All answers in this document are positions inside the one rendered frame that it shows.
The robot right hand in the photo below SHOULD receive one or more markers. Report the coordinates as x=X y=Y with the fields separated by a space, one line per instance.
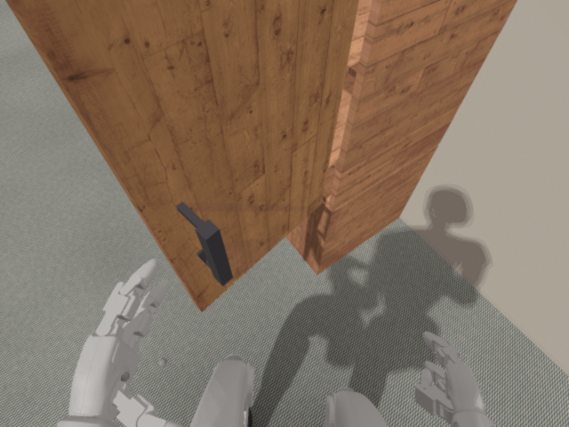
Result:
x=457 y=388

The cupboard door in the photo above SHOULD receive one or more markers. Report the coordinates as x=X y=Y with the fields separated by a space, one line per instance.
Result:
x=227 y=105

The robot thigh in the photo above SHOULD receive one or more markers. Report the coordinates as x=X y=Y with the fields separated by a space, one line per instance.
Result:
x=351 y=409
x=227 y=395

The right robot thigh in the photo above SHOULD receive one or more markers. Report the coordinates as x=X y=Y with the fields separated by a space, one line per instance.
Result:
x=351 y=409

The robot left hand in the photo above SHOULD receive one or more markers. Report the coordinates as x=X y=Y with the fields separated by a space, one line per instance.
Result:
x=111 y=349

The left robot thigh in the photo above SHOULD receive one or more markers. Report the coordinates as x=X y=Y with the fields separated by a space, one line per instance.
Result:
x=227 y=395

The handle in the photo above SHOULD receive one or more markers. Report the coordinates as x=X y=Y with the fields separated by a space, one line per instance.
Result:
x=213 y=253

